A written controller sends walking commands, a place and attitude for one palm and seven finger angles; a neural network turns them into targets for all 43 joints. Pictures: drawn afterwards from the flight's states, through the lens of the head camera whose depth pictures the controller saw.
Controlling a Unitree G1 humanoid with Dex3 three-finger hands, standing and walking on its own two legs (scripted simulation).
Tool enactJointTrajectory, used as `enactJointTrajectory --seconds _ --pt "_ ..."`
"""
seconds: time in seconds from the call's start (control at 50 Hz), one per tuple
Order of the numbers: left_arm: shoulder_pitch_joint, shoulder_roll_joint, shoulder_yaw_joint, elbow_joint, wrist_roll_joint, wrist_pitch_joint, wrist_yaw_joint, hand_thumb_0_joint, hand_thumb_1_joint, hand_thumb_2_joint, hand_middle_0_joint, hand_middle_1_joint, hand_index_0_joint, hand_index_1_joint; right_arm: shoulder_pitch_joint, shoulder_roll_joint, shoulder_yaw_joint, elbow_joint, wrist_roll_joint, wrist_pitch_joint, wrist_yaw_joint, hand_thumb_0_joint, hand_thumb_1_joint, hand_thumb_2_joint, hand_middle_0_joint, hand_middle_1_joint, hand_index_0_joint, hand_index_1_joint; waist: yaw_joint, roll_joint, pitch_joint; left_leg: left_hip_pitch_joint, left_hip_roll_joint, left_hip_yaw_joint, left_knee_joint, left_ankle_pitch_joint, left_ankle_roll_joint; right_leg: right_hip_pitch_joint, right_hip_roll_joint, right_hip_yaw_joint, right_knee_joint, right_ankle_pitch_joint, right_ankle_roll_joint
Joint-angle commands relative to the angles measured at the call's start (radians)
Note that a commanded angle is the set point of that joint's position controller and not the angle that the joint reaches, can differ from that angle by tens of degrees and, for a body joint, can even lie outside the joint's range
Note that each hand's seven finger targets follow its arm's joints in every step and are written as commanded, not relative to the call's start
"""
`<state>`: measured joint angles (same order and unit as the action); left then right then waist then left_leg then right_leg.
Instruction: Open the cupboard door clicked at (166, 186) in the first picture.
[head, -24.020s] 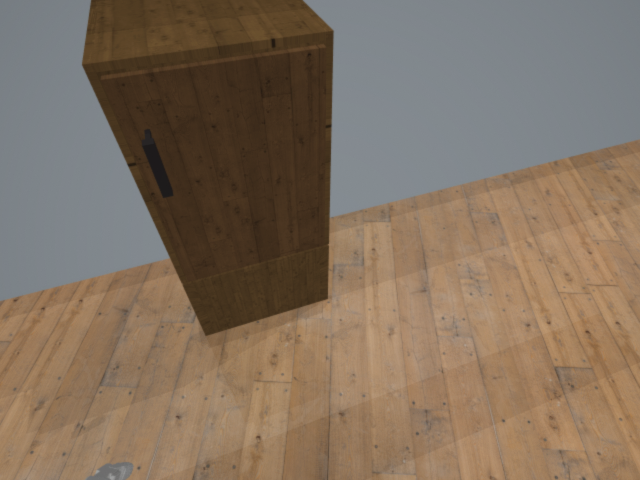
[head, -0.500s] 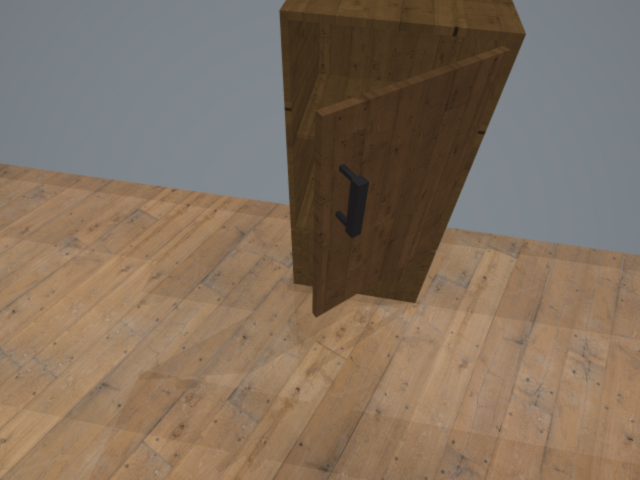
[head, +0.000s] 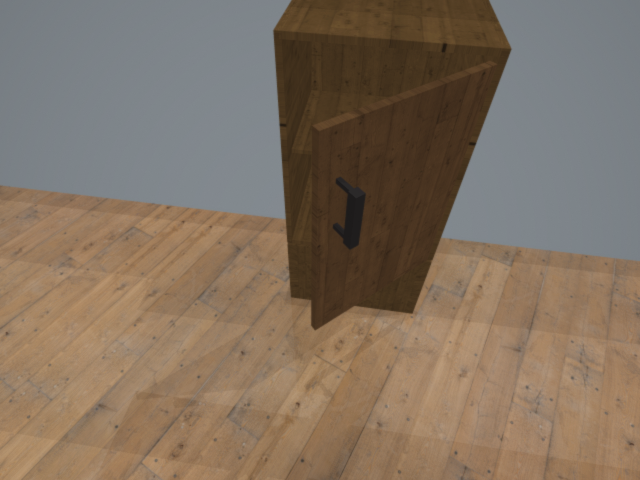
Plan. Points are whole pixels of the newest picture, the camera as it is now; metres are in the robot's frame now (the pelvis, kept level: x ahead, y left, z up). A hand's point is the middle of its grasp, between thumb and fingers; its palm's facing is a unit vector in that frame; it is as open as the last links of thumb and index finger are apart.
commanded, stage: let the arm hang, fingers relaxed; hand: left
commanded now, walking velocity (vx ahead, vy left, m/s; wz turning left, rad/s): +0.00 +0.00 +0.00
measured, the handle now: (346, 213) +0.55 -0.02 -0.01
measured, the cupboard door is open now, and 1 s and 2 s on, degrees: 44 44 44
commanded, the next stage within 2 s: look to check the result in 0.08 s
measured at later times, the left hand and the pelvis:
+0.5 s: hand out of the picture -0.01 +0.16 -0.17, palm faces +0.04 -0.98 -0.17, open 7.4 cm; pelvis +0.02 +0.00 +0.00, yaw +0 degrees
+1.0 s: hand out of the picture +0.02 +0.16 -0.18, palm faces +0.01 -0.98 -0.17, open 7.4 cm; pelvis +0.03 -0.01 +0.00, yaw -3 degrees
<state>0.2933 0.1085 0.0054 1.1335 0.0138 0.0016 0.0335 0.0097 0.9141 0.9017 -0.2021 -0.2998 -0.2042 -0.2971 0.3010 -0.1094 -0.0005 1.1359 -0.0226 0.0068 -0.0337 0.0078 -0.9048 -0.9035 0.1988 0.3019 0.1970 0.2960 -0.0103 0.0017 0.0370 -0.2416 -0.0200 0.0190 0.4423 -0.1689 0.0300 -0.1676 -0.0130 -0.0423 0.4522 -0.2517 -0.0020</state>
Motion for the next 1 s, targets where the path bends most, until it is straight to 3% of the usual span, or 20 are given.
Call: enactJointTrajectory --seconds 0.0,0.16,0.32,0.8,0.92,0.98 --pt "0.088 0.095 0.025 -0.01 -0.003 -0.01 0.006 0.0 0.9 0.9 -0.2 -0.3 -0.2 -0.3 0.067 -0.087 -0.013 -0.023 -0.002 -0.008 -0.005 0.0 -0.9 -0.9 0.2 0.3 0.2 0.3 0.006 0.028 0.08 -0.023 0.096 -0.121 -0.132 -0.089 0.011 -0.071 -0.074 0.08 -0.11 -0.026 -0.039" --pt "0.094 0.1 0.024 -0.007 -0.004 -0.015 0.006 0.0 0.9 0.9 -0.2 -0.3 -0.2 -0.3 0.063 -0.101 -0.014 -0.024 0.003 -0.013 -0.008 0.0 -0.9 -0.9 0.2 0.3 0.2 0.3 0.007 0.001 0.044 0.028 0.098 -0.111 -0.11 -0.002 0.012 -0.049 -0.078 0.075 -0.114 0.02 -0.038" --pt "0.095 0.101 0.017 0.003 -0.006 -0.017 0.007 0.0 0.9 0.9 -0.2 -0.3 -0.2 -0.3 0.049 -0.102 -0.011 -0.013 0.002 -0.01 -0.006 0.0 -0.9 -0.9 0.2 0.3 0.2 0.3 0.003 -0.016 0.053 0.054 0.097 -0.1 -0.103 0.035 0.009 -0.051 -0.084 0.082 -0.126 0.037 -0.036" --pt "0.082 0.104 0.017 0.007 -0.007 -0.018 0.006 0.0 0.9 0.9 -0.2 -0.3 -0.2 -0.3 0.031 -0.112 -0.006 -0.001 0.003 -0.019 -0.011 0.0 -0.9 -0.9 0.2 0.3 0.2 0.3 0.009 -0.002 0.043 0.074 0.103 -0.097 -0.109 0.098 0.009 -0.009 -0.085 0.081 -0.13 0.091 -0.034" --pt "0.052 0.132 0.055 -0.034 0.0 0.009 -0.002 0.0 0.9 0.9 -0.2 -0.3 -0.2 -0.3 0.03 -0.141 -0.038 -0.022 0.003 0.002 -0.024 0.0 -0.9 -0.9 0.2 0.3 0.2 0.3 0.001 -0.002 0.056 0.089 0.14 -0.045 -0.034 0.07 0.01 -0.099 -0.073 0.125 -0.06 0.143 -0.046" --pt "0.031 0.14 0.072 -0.071 0.005 0.024 -0.011 0.0 0.9 0.9 -0.2 -0.3 -0.2 -0.3 0.017 -0.167 -0.056 -0.059 0.001 0.011 -0.028 0.0 -0.9 -0.9 0.2 0.3 0.2 0.3 0.003 0.016 0.059 0.07 0.178 -0.057 -0.038 -0.002 0.023 -0.147 -0.047 0.134 -0.008 0.102 -0.047"
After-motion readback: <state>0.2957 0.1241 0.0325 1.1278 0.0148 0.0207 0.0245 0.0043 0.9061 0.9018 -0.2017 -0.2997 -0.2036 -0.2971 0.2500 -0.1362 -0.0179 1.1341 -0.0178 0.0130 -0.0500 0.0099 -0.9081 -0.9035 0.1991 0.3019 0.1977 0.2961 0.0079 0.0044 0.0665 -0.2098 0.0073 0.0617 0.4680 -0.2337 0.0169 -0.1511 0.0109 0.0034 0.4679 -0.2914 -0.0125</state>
